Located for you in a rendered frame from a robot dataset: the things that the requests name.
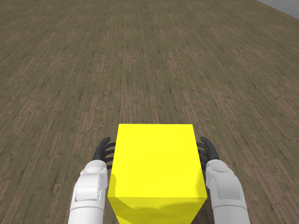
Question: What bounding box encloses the robot left forearm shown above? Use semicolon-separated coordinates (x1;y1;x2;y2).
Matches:
68;160;107;224

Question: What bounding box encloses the robot right forearm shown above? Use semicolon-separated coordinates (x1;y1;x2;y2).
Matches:
206;160;250;224

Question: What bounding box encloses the right robot hand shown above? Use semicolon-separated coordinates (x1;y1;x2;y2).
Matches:
196;137;220;170

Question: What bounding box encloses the left robot hand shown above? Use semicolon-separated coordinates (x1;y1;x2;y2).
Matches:
92;137;116;170

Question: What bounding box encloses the carton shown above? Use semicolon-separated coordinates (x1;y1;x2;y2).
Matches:
107;124;207;224

